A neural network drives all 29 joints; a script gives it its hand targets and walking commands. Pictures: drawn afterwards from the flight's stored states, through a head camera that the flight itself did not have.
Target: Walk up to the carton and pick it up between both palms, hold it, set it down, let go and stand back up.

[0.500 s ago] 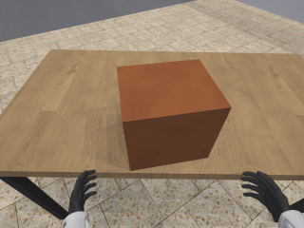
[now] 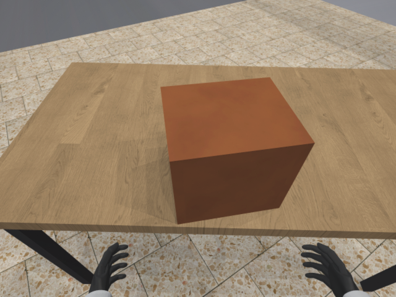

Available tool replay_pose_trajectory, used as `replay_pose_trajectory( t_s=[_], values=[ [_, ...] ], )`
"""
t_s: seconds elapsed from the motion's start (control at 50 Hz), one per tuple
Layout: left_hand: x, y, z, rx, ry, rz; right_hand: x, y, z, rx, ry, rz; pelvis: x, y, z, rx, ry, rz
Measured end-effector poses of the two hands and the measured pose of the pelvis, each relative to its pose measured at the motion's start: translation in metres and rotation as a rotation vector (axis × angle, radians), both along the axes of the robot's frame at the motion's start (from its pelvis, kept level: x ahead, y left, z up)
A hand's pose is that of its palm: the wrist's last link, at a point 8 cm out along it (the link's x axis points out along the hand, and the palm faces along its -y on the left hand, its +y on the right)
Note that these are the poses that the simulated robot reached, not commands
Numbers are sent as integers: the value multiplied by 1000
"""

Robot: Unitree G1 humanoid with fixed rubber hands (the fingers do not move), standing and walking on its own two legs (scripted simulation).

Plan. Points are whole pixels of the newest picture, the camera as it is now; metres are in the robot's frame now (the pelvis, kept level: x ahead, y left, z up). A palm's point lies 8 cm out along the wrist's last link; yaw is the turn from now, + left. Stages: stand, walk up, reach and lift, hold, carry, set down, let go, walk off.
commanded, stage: set down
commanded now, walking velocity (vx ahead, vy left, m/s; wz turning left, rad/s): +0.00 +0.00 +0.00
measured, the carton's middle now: (223, 151) +0.41 -0.02 +0.07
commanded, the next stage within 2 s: let go in 0.38 s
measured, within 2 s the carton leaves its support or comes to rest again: neither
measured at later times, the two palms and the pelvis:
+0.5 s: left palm (95, 283) +0.16 +0.24 -0.08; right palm (319, 292) +0.16 -0.22 -0.08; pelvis +0.00 +0.00 +0.00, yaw +1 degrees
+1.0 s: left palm out of the picture +0.13 +0.23 -0.08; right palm out of the picture +0.14 -0.24 -0.09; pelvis -0.01 -0.01 -0.01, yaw +2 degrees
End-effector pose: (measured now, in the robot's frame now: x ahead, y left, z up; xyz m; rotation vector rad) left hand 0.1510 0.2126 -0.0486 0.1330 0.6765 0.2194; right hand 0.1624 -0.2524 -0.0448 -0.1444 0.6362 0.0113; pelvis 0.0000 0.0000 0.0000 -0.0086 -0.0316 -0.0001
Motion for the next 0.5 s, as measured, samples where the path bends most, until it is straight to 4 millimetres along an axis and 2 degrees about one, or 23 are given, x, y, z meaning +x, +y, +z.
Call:
replay_pose_trajectory(
  t_s=[0.32, 0.5],
  values=[
    [1, 25, -26, 13, 130, -60, -6, 27, -34, -38, 75, -43, 4, 4, -2, -4, -12, 9],
    [11, 24, -27, 7, 130, -96, -5, 29, -39, -53, 68, -68, 5, 5, -3, -6, -29, 10]
  ],
)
